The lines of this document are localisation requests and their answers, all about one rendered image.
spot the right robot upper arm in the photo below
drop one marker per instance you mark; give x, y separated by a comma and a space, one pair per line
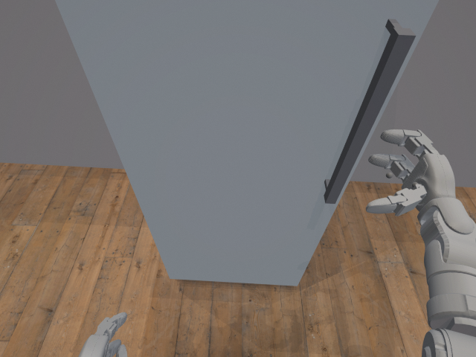
447, 343

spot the fridge door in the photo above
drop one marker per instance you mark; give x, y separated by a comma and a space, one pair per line
228, 116

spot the robot right hand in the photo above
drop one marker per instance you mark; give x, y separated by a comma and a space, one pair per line
433, 173

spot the right robot forearm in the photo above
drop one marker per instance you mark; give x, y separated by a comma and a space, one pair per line
449, 235

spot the robot left hand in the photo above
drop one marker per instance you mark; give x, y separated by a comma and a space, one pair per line
98, 345

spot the handle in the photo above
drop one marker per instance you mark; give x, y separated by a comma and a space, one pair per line
393, 56

